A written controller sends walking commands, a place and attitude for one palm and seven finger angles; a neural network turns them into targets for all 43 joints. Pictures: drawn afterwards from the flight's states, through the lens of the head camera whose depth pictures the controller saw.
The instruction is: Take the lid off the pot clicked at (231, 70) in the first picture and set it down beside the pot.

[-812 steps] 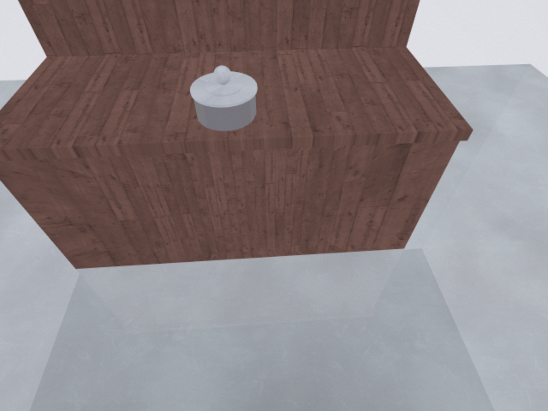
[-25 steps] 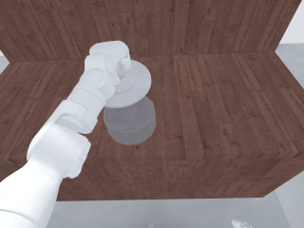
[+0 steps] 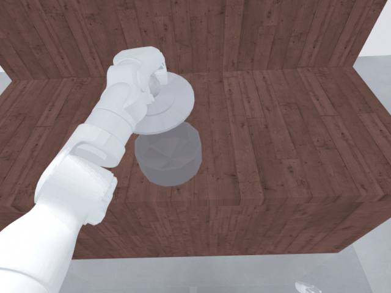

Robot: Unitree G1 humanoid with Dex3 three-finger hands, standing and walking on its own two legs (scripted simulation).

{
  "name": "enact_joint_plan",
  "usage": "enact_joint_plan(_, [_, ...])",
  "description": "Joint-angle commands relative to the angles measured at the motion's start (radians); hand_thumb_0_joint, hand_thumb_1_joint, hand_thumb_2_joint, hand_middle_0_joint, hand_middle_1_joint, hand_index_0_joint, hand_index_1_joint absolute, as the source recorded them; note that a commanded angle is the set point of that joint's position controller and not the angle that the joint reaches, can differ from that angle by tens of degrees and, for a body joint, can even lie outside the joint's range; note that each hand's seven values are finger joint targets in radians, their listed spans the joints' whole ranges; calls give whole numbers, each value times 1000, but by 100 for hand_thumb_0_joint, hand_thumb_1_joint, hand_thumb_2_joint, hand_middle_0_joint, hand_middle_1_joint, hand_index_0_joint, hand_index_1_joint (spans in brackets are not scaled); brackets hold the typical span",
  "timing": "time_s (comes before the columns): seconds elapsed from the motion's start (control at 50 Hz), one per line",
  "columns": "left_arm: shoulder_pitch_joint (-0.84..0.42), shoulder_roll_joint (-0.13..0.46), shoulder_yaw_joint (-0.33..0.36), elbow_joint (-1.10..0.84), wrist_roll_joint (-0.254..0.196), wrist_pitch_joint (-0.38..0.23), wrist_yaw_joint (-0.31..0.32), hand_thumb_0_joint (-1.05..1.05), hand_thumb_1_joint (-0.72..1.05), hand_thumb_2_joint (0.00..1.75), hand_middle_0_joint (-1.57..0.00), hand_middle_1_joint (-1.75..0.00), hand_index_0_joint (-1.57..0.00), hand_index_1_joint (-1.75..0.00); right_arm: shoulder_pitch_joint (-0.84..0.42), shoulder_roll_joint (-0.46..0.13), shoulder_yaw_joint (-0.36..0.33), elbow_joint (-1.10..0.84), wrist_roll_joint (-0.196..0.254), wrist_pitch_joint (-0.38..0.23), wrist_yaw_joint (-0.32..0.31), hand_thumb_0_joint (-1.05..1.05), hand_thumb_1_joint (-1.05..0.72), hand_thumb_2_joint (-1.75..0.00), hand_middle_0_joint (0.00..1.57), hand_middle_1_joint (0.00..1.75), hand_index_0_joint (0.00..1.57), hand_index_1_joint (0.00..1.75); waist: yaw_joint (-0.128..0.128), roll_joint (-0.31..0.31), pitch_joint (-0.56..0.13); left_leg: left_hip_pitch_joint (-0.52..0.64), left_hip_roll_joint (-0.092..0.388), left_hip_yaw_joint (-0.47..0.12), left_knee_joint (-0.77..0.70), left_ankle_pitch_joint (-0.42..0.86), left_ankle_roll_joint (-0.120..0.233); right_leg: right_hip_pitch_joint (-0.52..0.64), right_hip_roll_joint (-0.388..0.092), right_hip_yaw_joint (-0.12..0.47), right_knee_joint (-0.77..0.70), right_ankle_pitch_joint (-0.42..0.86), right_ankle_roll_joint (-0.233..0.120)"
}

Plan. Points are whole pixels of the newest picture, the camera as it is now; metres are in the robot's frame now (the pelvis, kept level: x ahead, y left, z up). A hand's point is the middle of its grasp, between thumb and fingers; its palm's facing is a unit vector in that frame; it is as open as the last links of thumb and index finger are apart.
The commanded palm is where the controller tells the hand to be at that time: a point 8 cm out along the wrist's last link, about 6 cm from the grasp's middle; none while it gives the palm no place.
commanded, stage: move the lid sideways beside the pot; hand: left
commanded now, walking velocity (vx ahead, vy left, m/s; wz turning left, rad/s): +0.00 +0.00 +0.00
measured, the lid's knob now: (148, 86) +0.51 +0.09 +0.16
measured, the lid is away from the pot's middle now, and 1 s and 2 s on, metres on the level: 0.02 0.14 0.25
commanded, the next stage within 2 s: lower the lid onto the table in 1.88 s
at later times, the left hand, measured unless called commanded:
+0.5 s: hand (109, 95) +0.46 +0.16 +0.18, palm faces -0.26 -0.05 -0.96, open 7.9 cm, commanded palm +0.46 +0.16 +0.25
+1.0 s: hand (86, 96) +0.46 +0.21 +0.18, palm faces -0.29 -0.05 -0.95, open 7.9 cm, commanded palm +0.46 +0.21 +0.25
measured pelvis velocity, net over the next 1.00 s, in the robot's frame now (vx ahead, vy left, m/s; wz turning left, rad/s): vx -0.01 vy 0.01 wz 0.03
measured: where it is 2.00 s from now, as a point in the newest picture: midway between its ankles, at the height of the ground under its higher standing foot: outside the picture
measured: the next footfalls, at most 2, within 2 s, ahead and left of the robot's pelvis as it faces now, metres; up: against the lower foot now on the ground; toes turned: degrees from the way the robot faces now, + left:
none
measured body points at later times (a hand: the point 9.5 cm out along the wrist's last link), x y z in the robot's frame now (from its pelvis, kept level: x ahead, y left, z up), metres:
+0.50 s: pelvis -0.01 +0.00 +0.00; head +0.02 -0.02 +0.45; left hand +0.47 +0.16 +0.23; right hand +0.11 -0.26 -0.12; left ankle +0.01 +0.05 -0.74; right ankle -0.02 -0.12 -0.74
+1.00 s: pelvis -0.01 +0.01 +0.00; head +0.03 +0.00 +0.45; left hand +0.47 +0.21 +0.23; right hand +0.08 -0.25 -0.13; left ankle +0.01 +0.05 -0.74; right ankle -0.02 -0.12 -0.74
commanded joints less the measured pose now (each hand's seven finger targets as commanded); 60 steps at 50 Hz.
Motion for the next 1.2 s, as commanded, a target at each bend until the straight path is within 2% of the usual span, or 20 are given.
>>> enact_joint_plan(0.0, [-576, 259, 81, -197, 46, 8, 47, 0, 61, 104, -78, -101, -81, -103, -48, -125, -48, -128, 3, -26, -2, 0, -90, -90, 20, 30, 20, 30, 16, -127, -424, 311, 52, -93, 8, 368, -32, 71, 17, -16, -15, 388, -31])
enact_joint_plan(0.16, [-656, 288, 67, -306, 28, -44, -6, 0, 61, 104, -78, -101, -81, -103, -31, -135, -53, -133, 10, -28, -16, 0, -90, -90, 20, 30, 20, 30, -11, -110, -414, 358, 47, -101, 3, 322, -24, 41, 20, -19, -40, 340, -28])
enact_joint_plan(0.2, [-641, 305, 82, -332, 28, -59, -6, 0, 61, 104, -78, -101, -81, -103, -26, -133, -58, -134, 6, -37, -15, 0, -90, -90, 20, 30, 20, 30, -4, -86, -440, 391, 50, -110, 13, 334, -26, 31, 20, -13, -38, 332, -31])
enact_joint_plan(0.22, [-620, 357, 121, -317, 39, -66, -7, 0, 61, 104, -78, -101, -81, -103, -23, -140, -56, -130, 4, -36, -16, 0, -90, -90, 20, 30, 20, 30, 4, -95, -446, 381, 47, -108, 11, 321, -25, 38, 20, -10, -44, 330, -32])
enact_joint_plan(0.3, [-569, 328, 96, -300, 30, -76, -13, 0, 61, 104, -78, -101, -81, -103, -25, -140, -57, -126, 11, -25, -12, 0, -90, -90, 20, 30, 20, 30, 2, -92, -391, 364, 49, -102, 7, 332, -29, 32, 22, -24, -42, 335, -32])
enact_joint_plan(0.34, [-549, 378, 133, -272, 34, -84, -19, 0, 61, 104, -78, -101, -81, -103, -25, -149, -54, -129, 11, -24, -12, 0, -90, -90, 20, 30, 20, 30, 8, -88, -391, 340, 43, -101, 4, 322, -28, 40, 19, -19, -50, 335, -36])
enact_joint_plan(0.4, [-588, 376, 116, -368, 34, -96, -24, 0, 61, 104, -78, -101, -81, -103, -44, -143, -57, -144, 13, -20, -11, 0, -90, -90, 20, 30, 20, 30, 6, -57, -426, 383, 48, -110, 8, 339, -31, 47, 19, -20, -43, 332, -34])
enact_joint_plan(0.52, [-532, 438, 157, -288, 29, -109, -50, 0, 61, 104, -78, -101, -81, -103, -33, -156, -53, -135, 19, -10, -16, 0, -90, -90, 20, 30, 20, 30, 5, -109, -359, 335, 42, -107, -4, 284, -26, 39, 24, -27, -63, 303, -31])
enact_joint_plan(0.58, [-613, 394, 102, -346, 38, -130, -61, 0, 61, 104, -78, -101, -81, -103, -31, -152, -56, -133, 19, -9, -17, 0, -90, -90, 20, 30, 20, 30, -10, -40, -381, 395, 47, -123, 0, 297, -35, -13, 28, -37, -65, 264, -34])
enact_joint_plan(0.62, [-600, 461, 157, -323, 37, -140, -61, 0, 61, 104, -78, -101, -81, -103, -15, -159, -57, -127, 18, -10, -22, 0, -90, -90, 20, 30, 20, 30, -5, -57, -392, 387, 48, -119, -5, 272, -31, 2, 29, -34, -71, 249, -33])
enact_joint_plan(0.66, [-612, 467, 158, -361, 28, -161, -62, 0, 61, 104, -78, -101, -81, -103, -14, -156, -60, -135, 16, -12, -24, 0, -90, -90, 20, 30, 20, 30, -6, -38, -431, 410, 50, -124, 0, 316, -34, 23, 26, -32, -64, 276, -34])
enact_joint_plan(0.7, [-582, 437, 138, -308, 25, -162, -66, 0, 61, 104, -78, -101, -81, -103, -7, -156, -60, -123, 18, -10, -24, 0, -90, -90, 20, 30, 20, 30, -10, -58, -383, 393, 53, -120, 0, 300, -32, -2, 28, -38, -69, 263, -33])
enact_joint_plan(0.72, [-563, 483, 176, -272, 32, -165, -65, 0, 61, 104, -78, -101, -81, -103, 5, -164, -58, -118, 17, -10, -26, 0, -90, -90, 20, 30, 20, 30, -1, -86, -385, 370, 48, -121, -7, 280, -31, 9, 31, -38, -75, 255, -33])
enact_joint_plan(0.78, [-611, 462, 149, -343, 36, -185, -69, 0, 61, 104, -78, -101, -81, -103, -2, -163, -62, -126, 14, -9, -21, 0, -90, -90, 20, 30, 20, 30, -5, -31, -417, 411, 50, -126, 0, 329, -38, -4, 29, -39, -70, 270, -36])
enact_joint_plan(0.84, [-567, 443, 140, -281, 39, -191, -74, 0, 61, 104, -78, -101, -81, -103, 16, -164, -64, -120, 15, -9, -20, 0, -90, -90, 20, 30, 20, 30, -8, -44, -394, 406, 52, -130, 2, 350, -43, -31, 34, -49, -77, 260, -39])
enact_joint_plan(0.88, [-570, 523, 196, -264, 38, -190, -71, 0, 61, 104, -78, -101, -81, -103, 25, -175, -64, -112, 16, -2, -21, 0, -90, -90, 20, 30, 20, 30, -1, -62, -386, 378, 52, -125, -9, 297, -38, -6, 35, -44, -78, 242, -35])
enact_joint_plan(0.94, [-620, 530, 191, -352, 50, -215, -72, 0, 61, 104, -78, -101, -81, -103, 14, -170, -66, -131, 11, -7, -21, 0, -90, -90, 20, 30, 20, 30, 5, -15, -449, 415, 53, -130, 2, 360, -41, 8, 30, -40, -75, 273, -42])
enact_joint_plan(1.08, [-553, 576, 225, -320, 49, -223, -80, 0, 61, 104, -78, -101, -81, -103, 27, -180, -70, -129, 14, 5, -18, 0, -90, -90, 20, 30, 20, 30, 6, -25, -419, 418, 58, -136, 6, 400, -45, -1, 36, -46, -76, 279, -38])
enact_joint_plan(1.1, [-536, 536, 192, -312, 43, -220, -83, 0, 61, 104, -78, -101, -81, -103, 19, -174, -70, -136, 16, 7, -19, 0, -90, -90, 20, 30, 20, 30, -2, -9, -406, 422, 59, -135, 10, 406, -43, -13, 35, -45, -76, 272, -38])
enact_joint_plan(1.18, [-544, 606, 238, -295, 44, -233, -92, 0, 61, 104, -78, -101, -81, -103, 35, -185, -70, -128, 17, 11, -23, 0, -90, -90, 20, 30, 20, 30, 3, -40, -402, 404, 58, -132, 6, 372, -38, -3, 37, -47, -83, 265, -36])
